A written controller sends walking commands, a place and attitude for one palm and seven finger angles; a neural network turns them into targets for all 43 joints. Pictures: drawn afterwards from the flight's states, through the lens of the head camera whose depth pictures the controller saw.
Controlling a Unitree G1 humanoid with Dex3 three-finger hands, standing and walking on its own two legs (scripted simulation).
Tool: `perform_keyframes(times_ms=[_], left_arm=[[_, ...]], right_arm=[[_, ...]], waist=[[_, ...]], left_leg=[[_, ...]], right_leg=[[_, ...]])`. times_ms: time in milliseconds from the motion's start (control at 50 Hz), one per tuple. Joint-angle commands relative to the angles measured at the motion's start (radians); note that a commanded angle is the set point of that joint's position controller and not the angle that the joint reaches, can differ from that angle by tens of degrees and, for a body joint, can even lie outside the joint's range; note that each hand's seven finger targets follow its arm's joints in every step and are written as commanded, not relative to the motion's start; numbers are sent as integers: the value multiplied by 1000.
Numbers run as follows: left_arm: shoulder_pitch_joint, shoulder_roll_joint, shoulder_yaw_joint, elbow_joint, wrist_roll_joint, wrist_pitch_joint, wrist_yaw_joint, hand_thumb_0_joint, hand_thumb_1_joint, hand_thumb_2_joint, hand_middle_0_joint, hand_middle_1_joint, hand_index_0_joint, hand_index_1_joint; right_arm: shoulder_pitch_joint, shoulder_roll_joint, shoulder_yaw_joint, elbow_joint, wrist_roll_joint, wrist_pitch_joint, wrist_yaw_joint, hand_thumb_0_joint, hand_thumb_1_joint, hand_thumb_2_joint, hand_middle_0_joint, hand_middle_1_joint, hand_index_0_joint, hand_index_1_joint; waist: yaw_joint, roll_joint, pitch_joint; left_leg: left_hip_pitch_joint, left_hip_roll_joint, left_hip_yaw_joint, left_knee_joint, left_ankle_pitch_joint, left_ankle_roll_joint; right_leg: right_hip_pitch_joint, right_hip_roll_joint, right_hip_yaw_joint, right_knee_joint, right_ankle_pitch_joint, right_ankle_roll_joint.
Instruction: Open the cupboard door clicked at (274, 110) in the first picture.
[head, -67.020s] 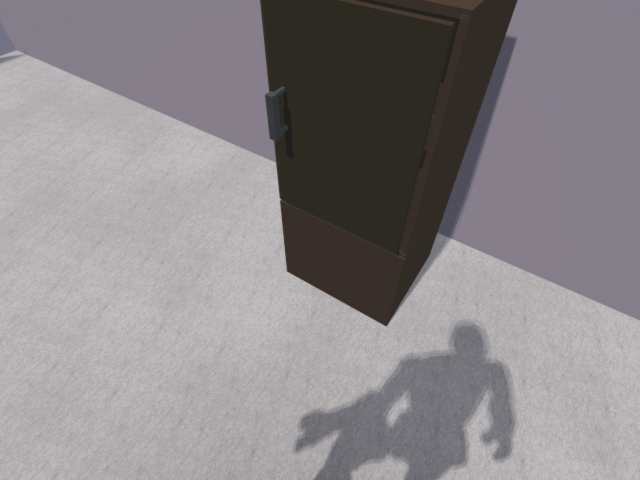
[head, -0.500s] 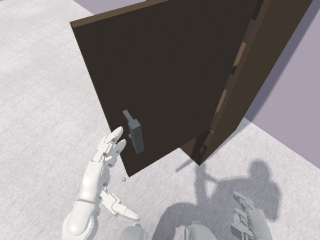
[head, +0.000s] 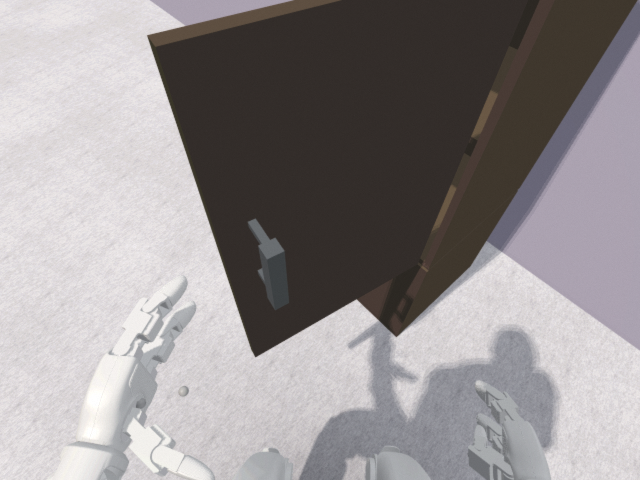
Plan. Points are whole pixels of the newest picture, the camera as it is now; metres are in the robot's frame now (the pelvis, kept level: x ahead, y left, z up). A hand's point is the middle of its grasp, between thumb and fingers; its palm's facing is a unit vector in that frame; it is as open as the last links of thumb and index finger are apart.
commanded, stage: slide the hand sideways off the handle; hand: left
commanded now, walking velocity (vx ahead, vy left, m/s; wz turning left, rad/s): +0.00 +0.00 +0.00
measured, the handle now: (267, 265) +0.36 +0.09 +0.07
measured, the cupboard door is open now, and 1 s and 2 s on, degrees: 80 80 80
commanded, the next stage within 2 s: draw the hand back to the body in 0.10 s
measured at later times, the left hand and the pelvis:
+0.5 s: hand (129, 386) +0.20 +0.19 +0.10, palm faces -0.07 -0.99 -0.08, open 16.3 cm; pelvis +0.00 +0.01 +0.02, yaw +0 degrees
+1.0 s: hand (35, 355) +0.20 +0.24 +0.17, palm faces +0.30 -0.88 -0.37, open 13.9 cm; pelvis +0.02 +0.02 +0.07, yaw +0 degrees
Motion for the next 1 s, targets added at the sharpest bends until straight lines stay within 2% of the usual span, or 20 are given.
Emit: perform_keyframes(times_ms=[0,40,100,120,180,220,260,280,380,480,540,580,680,700,720,740,760,780,860,980], left_arm=[[-50,114,89,-164,-34,-62,-46,0,-500,300,-150,-300,-150,-300],[-46,126,107,-177,-48,-57,-66,0,-500,300,-150,-300,-150,-300],[-59,104,75,-234,-69,-55,-78,0,-500,300,-150,-300,-150,-300],[-59,117,93,-235,-74,-54,-74,0,-500,300,-150,-300,-150,-300],[-74,107,85,-208,-65,-46,-60,0,-500,300,-150,-300,-150,-300],[-68,145,115,-271,-60,-39,-43,0,-500,300,-150,-300,-150,-300],[-12,184,161,-297,-59,-14,-29,0,-500,300,-150,-300,-150,-300],[15,177,163,-313,-60,1,-26,0,-500,300,-150,-300,-150,-300],[46,147,164,-279,-81,67,-33,0,-500,300,-150,-300,-150,-300],[4,168,170,-307,-104,77,-66,0,-500,300,-150,-300,-150,-300],[8,190,194,-340,-112,75,-77,0,-500,300,-150,-300,-150,-300],[-6,201,198,-370,-112,78,-76,0,-500,300,-150,-300,-150,-300],[23,218,247,-371,-117,122,-70,0,-325,375,-156,-300,-156,-300],[23,346,285,-470,48,168,111,0,-290,390,-158,-300,-158,-300],[92,233,224,-455,65,211,192,0,-255,405,-159,-300,-159,-300],[113,184,188,-438,77,241,230,0,-220,420,-160,-300,-160,-300],[109,177,179,-449,98,259,263,0,-185,435,-161,-300,-161,-300],[123,183,180,-437,112,272,291,0,-150,450,-162,-300,-162,-300],[58,244,215,-474,150,282,355,0,-10,510,-168,-300,-168,-300],[-15,262,247,-467,170,279,390,0,200,600,-175,-300,-175,-300]], right_arm=[[-55,-128,-55,-154,4,-58,-24,0,-900,-900,200,300,200,300],[-58,-129,-56,-157,8,-64,-27,0,-900,-900,200,300,200,300],[-59,-127,-52,-162,9,-81,-28,0,-900,-900,200,300,200,300],[-56,-127,-53,-160,9,-85,-29,0,-900,-900,200,300,200,300],[-55,-130,-52,-152,6,-89,-30,0,-900,-900,200,300,200,300],[-52,-129,-53,-163,9,-88,-29,0,-900,-900,200,300,200,300],[-51,-126,-56,-173,15,-80,-30,0,-900,-900,200,300,200,300],[-50,-119,-55,-181,18,-76,-29,0,-900,-900,200,300,200,300],[-59,-116,-44,-181,30,-58,-34,0,-900,-900,200,300,200,300],[-57,-133,-32,-177,31,-83,-41,0,-900,-900,200,300,200,300],[-52,-132,-29,-175,33,-107,-42,0,-900,-900,200,300,200,300],[-57,-130,-24,-166,34,-123,-39,0,-900,-900,200,300,200,300],[-68,-124,-22,-151,39,-141,-36,0,-900,-900,200,300,200,300],[-64,-113,-28,-165,19,-118,-63,0,-900,-900,200,300,200,300],[-59,-91,-21,-164,15,-108,-71,0,-900,-900,200,300,200,300],[-56,-91,-20,-159,14,-100,-73,0,-900,-900,200,300,200,300],[-56,-92,-19,-150,15,-91,-71,0,-900,-900,200,300,200,300],[-55,-90,-17,-139,14,-82,-71,0,-900,-900,200,300,200,300],[-71,-108,-16,-115,5,-80,-81,0,-900,-900,200,300,200,300],[-93,-107,-9,-67,-1,-103,-88,0,-900,-900,200,300,200,300]], waist=[[-19,-2,-153],[-10,20,-179],[-13,56,-208],[-7,36,-222],[-17,20,-187],[2,54,-221],[21,55,-244],[22,53,-249],[0,23,-129],[-15,22,-83],[-4,41,-98],[1,86,-97],[17,84,-67],[81,85,-73],[50,89,-17],[37,58,24],[39,83,34],[34,79,56],[35,40,36],[40,31,58]], left_leg=[[9,-22,-14,-168,223,-8],[26,-23,-17,-174,234,-10],[67,-25,-21,-178,273,-11],[64,-23,-24,-179,273,-11],[48,-20,-29,-179,264,-12],[86,-21,-32,-207,273,-14],[118,-22,-29,-235,311,-13],[137,-22,-24,-247,325,-14],[137,-18,-23,-293,283,-11],[183,-11,-35,-327,256,-9],[225,-8,-42,-354,271,-13],[260,-6,-48,-372,304,-18],[294,-1,-49,-412,343,-24],[285,19,-38,-485,311,-19],[289,16,-38,-507,272,-24],[282,21,-42,-520,244,-27],[296,23,-39,-531,251,-23],[307,27,-36,-538,257,-22],[391,27,-25,-577,302,-11],[497,25,-23,-655,367,-8]], right_leg=[[193,24,69,-174,143,-7],[198,26,64,-168,147,-9],[198,28,52,-157,185,-9],[203,29,52,-158,180,-8],[180,32,43,-155,165,-7],[211,32,41,-161,168,-10],[266,36,39,-179,203,-13],[287,34,36,-189,226,-10],[304,38,26,-256,193,-2],[307,40,24,-301,161,-1],[331,41,19,-312,172,-3],[349,42,13,-314,201,-7],[399,42,3,-344,241,-7],[449,20,62,-386,202,-17],[443,17,58,-412,178,-17],[441,13,49,-420,163,-13],[463,14,55,-439,170,-15],[478,11,52,-450,172,-14],[547,7,56,-509,214,-11],[626,1,54,-573,265,-7]])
